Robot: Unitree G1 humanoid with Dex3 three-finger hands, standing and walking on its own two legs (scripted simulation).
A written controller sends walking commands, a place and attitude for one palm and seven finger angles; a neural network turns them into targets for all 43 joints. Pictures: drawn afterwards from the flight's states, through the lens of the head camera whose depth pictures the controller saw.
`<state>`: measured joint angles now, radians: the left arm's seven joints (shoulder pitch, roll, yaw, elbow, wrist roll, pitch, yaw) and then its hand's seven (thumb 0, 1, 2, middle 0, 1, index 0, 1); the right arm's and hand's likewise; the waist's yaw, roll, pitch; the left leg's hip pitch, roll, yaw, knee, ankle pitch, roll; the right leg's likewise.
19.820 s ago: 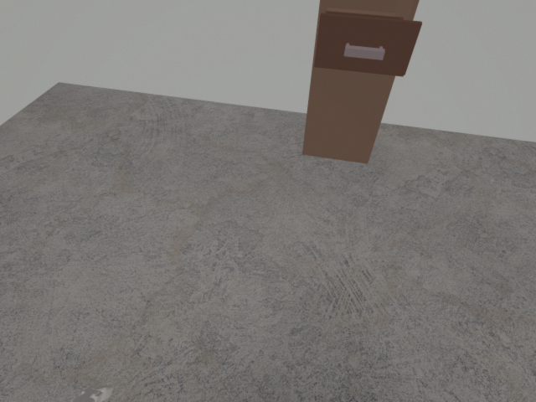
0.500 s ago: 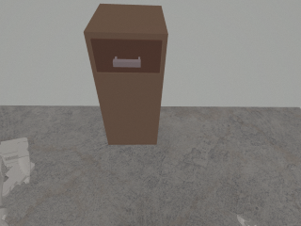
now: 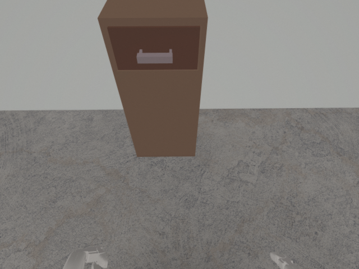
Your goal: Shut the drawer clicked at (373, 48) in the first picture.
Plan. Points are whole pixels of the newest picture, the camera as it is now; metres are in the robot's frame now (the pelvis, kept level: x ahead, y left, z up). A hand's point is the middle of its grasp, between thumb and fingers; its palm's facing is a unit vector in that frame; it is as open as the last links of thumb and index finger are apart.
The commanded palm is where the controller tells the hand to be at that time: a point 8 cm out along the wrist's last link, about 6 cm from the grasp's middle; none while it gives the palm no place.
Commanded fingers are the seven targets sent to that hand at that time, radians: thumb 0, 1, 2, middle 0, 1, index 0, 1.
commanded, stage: let the arm hang, fingers relaxed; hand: left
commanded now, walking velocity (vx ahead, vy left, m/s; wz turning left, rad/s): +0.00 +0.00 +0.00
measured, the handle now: (155, 54) +0.84 +0.13 +0.02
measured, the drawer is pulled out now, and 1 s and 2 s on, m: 0.00 0.00 0.00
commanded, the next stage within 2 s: look to check the result in 0.88 s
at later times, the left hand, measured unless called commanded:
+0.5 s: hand out of the picture -0.03 +0.20 -0.15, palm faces +0.02 -0.98 -0.21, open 6.7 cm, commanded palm none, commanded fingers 0.00 0.90 0.90 -0.20 -0.30 -0.20 -0.30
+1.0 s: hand out of the picture -0.04 +0.17 -0.16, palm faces +0.03 -0.99 -0.15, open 7.4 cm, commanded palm none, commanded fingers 0.00 0.90 0.90 -0.20 -0.30 -0.20 -0.30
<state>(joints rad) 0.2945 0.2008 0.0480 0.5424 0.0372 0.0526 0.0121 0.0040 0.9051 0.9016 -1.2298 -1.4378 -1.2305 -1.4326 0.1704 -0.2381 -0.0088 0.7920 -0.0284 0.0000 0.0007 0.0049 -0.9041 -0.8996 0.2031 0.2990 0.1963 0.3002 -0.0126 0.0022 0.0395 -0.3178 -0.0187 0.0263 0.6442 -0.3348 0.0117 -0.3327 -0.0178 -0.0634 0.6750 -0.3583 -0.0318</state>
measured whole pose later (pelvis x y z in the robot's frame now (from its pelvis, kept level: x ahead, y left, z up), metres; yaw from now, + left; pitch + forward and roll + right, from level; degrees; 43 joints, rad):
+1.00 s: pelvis -0.02 +0.02 +0.02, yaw -1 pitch -2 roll +0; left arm 0.31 0.10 0.01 1.16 0.01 0.00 0.03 0.00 0.91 0.90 -0.20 -0.30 -0.20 -0.30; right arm 0.36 -0.09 0.00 1.14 -0.02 0.00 -0.04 0.00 -0.91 -0.90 0.20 0.30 0.19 0.30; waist 0.00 0.01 0.05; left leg -0.19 -0.02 0.05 0.43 -0.21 0.04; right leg -0.20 -0.01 -0.04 0.43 -0.20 -0.01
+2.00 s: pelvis +0.00 +0.00 +0.02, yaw -1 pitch -2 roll +0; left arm 0.24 0.15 0.01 1.15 0.01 -0.01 0.03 0.00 0.91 0.90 -0.20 -0.30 -0.20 -0.30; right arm 0.27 -0.15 -0.01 1.14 -0.02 0.00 -0.04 0.00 -0.91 -0.90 0.20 0.30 0.20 0.30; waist 0.00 0.01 0.06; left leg -0.15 0.00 0.04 0.39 -0.22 0.01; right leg -0.15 0.01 -0.05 0.39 -0.21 -0.03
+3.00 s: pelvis +0.01 -0.01 +0.02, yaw -1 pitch -1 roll +0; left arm 0.15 0.25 0.02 1.14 0.01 -0.02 0.01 0.00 0.90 0.90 -0.20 -0.30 -0.20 -0.30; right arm 0.17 -0.25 0.00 1.14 -0.02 0.00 -0.03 0.00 -0.90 -0.90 0.20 0.30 0.20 0.30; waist 0.00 0.01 0.06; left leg -0.10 0.01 0.03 0.32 -0.20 0.00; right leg -0.10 0.02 -0.06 0.33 -0.20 -0.04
